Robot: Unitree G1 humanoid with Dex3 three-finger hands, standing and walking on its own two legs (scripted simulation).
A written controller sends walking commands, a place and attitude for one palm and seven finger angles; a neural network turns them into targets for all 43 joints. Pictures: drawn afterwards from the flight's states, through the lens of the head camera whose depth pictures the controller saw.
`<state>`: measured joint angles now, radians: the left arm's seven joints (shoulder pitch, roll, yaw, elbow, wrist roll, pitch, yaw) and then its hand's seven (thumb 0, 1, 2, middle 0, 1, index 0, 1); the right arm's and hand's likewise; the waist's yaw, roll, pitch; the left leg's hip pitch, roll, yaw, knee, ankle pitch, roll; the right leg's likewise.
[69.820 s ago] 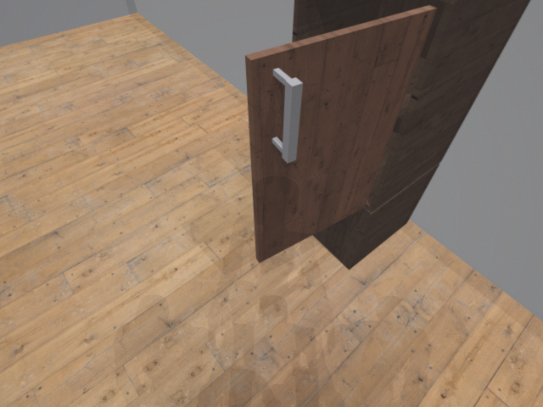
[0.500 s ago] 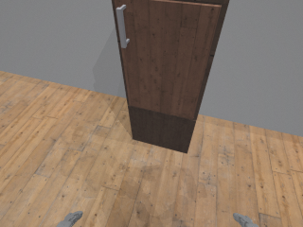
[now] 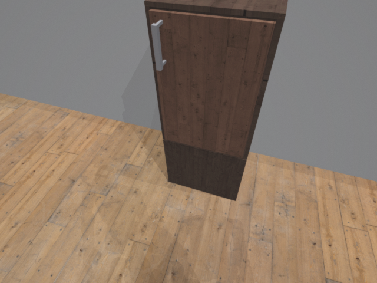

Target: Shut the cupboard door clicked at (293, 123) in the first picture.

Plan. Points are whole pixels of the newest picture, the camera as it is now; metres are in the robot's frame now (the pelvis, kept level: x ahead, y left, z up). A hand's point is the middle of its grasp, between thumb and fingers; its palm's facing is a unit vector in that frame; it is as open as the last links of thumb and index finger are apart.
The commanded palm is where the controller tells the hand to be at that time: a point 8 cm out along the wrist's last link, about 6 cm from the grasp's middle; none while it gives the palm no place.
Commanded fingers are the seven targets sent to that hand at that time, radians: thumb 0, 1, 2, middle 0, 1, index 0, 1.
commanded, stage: let the arm hang, fingers relaxed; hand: left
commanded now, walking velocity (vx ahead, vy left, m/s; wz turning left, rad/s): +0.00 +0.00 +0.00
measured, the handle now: (159, 46) +0.80 +0.14 +0.15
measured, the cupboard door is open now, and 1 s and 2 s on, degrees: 0 0 0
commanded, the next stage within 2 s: look to check the result in 0.36 s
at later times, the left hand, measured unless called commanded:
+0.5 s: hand out of the picture -0.01 +0.15 -0.18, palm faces +0.05 -0.99 -0.16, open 7.4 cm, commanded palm none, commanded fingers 0.00 0.90 0.90 -0.20 -0.30 -0.20 -0.30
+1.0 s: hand out of the picture +0.01 +0.15 -0.17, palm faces +0.05 -0.99 -0.16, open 7.4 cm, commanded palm none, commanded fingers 0.00 0.90 0.90 -0.20 -0.30 -0.20 -0.30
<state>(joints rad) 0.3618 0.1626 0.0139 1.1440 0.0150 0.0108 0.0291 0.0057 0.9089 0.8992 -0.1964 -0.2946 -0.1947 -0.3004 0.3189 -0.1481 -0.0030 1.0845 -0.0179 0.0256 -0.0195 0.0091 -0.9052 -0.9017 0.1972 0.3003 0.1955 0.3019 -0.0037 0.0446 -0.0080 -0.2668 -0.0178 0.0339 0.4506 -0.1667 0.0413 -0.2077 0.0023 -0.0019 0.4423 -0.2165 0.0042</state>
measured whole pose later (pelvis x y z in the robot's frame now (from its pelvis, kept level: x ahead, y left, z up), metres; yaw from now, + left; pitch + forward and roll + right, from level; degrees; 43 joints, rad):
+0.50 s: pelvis +0.01 -0.01 +0.00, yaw +0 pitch -1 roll -1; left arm 0.33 0.11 0.02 1.15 0.01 0.00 0.03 0.01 0.91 0.90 -0.20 -0.29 -0.20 -0.30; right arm 0.33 -0.13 -0.01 1.11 -0.02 0.02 -0.03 0.01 -0.91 -0.90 0.20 0.30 0.19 0.30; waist -0.01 0.01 0.01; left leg -0.26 -0.01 0.03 0.44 -0.18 0.03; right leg -0.19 0.01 -0.01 0.43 -0.22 -0.01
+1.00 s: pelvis +0.03 -0.01 +0.00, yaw +0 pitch -1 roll +0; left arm 0.31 0.12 0.02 1.15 0.01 -0.01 0.03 0.00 0.90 0.90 -0.20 -0.29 -0.20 -0.30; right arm 0.29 -0.14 0.00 1.12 -0.02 0.01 -0.03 0.01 -0.91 -0.90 0.20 0.30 0.19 0.30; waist -0.01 0.01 0.01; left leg -0.22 -0.01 0.03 0.42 -0.19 0.03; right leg -0.16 0.01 0.00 0.41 -0.24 -0.01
